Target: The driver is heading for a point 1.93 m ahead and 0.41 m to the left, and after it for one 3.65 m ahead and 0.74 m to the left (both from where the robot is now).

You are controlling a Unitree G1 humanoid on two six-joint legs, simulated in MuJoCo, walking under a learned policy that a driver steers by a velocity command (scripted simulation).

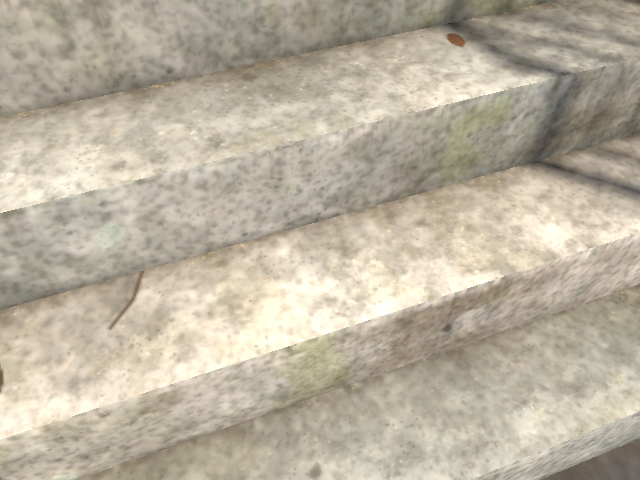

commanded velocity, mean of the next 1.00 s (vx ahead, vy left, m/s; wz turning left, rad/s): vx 0.29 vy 0.00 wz -0.01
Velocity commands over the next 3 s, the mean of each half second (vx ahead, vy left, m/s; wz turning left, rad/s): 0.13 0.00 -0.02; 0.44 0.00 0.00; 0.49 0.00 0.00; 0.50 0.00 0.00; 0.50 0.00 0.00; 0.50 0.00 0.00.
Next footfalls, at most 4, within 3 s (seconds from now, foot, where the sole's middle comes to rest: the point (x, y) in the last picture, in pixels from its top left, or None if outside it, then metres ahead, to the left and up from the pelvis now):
none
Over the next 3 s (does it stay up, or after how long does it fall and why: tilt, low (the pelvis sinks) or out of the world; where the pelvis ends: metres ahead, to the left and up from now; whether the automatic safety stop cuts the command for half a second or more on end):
stays up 0.04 0.04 0.01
